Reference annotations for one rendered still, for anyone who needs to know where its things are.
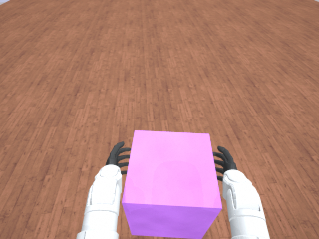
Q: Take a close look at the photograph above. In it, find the right robot forearm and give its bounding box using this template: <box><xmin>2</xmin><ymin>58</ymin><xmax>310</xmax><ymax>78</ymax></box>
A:
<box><xmin>222</xmin><ymin>169</ymin><xmax>270</xmax><ymax>239</ymax></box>

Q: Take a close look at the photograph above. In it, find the carton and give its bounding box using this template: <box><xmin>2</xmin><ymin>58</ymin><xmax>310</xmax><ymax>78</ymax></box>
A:
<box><xmin>122</xmin><ymin>130</ymin><xmax>222</xmax><ymax>239</ymax></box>

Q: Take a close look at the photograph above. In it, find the right robot hand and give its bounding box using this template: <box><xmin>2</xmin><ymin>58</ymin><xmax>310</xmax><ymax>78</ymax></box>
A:
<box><xmin>212</xmin><ymin>146</ymin><xmax>238</xmax><ymax>182</ymax></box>

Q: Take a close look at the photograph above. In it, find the left robot hand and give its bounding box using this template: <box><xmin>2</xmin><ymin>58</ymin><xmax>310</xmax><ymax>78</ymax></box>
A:
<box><xmin>105</xmin><ymin>141</ymin><xmax>131</xmax><ymax>175</ymax></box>

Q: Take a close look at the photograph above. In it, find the left robot forearm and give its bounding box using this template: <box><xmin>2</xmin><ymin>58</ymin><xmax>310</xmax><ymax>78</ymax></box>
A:
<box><xmin>76</xmin><ymin>164</ymin><xmax>122</xmax><ymax>239</ymax></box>

